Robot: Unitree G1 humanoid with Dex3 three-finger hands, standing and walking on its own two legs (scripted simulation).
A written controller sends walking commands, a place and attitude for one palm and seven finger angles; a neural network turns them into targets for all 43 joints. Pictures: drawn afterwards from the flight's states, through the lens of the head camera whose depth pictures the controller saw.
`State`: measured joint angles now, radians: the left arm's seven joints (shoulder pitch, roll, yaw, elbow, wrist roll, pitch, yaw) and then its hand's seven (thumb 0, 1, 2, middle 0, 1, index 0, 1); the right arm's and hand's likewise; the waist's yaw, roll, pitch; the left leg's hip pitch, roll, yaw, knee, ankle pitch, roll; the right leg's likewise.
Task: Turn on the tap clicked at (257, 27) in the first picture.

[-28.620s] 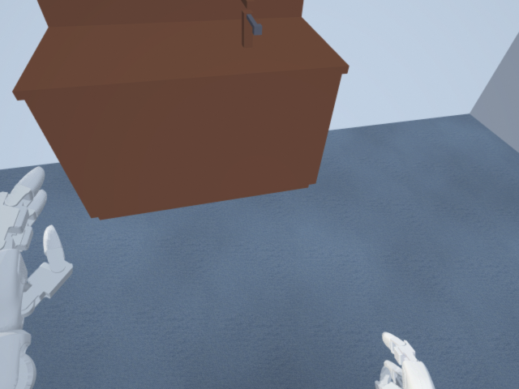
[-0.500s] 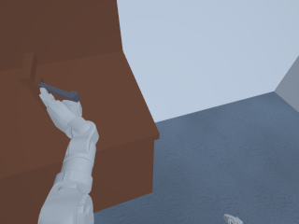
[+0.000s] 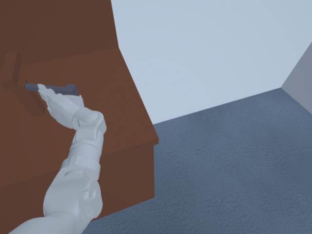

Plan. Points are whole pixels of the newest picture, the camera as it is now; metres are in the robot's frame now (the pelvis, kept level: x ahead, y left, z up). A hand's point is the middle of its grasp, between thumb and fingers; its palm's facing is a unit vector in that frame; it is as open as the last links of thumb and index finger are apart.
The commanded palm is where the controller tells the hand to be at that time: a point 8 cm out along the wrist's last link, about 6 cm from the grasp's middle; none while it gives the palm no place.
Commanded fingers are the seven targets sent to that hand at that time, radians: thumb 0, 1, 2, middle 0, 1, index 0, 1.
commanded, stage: push the lever round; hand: left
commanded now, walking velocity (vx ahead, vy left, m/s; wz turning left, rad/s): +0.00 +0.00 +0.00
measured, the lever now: (71, 91) +0.48 +0.23 +0.11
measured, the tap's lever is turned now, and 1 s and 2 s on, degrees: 62 80 80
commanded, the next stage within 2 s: lift the hand up off the lever in 0.40 s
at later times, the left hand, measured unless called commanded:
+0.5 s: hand (86, 90) +0.49 +0.20 +0.11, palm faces +0.82 -0.55 -0.14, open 7.9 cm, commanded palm +0.43 +0.22 +0.11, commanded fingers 0.00 0.90 0.90 -0.15 -0.15 -0.15 -0.15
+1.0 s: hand (79, 88) +0.48 +0.21 +0.12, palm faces +0.82 -0.56 -0.10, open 7.8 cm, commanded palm +0.42 +0.22 +0.13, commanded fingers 0.00 0.90 0.90 -0.15 -0.15 -0.15 -0.15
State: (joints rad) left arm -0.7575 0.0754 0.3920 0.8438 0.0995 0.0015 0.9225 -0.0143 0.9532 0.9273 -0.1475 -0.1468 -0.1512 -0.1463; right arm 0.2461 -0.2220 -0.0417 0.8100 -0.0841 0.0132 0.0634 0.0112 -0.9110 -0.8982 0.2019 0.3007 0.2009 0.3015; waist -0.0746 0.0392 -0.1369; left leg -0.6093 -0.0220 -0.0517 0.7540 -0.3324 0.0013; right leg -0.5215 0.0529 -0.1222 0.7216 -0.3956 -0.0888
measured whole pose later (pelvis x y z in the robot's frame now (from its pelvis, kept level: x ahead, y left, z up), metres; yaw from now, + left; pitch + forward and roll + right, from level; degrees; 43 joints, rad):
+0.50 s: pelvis +0.01 -0.01 +0.00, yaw +0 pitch +13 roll +0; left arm -0.85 0.16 0.47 0.97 0.13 -0.03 0.90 0.01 0.90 0.91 -0.15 -0.15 -0.12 -0.13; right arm 0.30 -0.24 -0.05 0.79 -0.09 0.03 0.07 0.01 -0.91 -0.90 0.20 0.30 0.20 0.30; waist -0.12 0.03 -0.15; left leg -0.64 -0.01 -0.05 0.75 -0.34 -0.01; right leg -0.55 0.06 -0.12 0.72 -0.41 -0.10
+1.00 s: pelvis +0.02 +0.00 +0.01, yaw -1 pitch +11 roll +0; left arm -0.76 0.12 0.46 0.84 0.09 0.02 0.87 0.01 0.89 0.90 -0.15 -0.15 -0.15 -0.15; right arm 0.30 -0.23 -0.05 0.79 -0.09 0.03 0.08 0.01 -0.91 -0.90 0.20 0.30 0.20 0.30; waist -0.10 0.04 -0.15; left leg -0.55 -0.02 -0.04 0.70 -0.34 0.00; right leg -0.46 0.06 -0.11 0.66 -0.39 -0.09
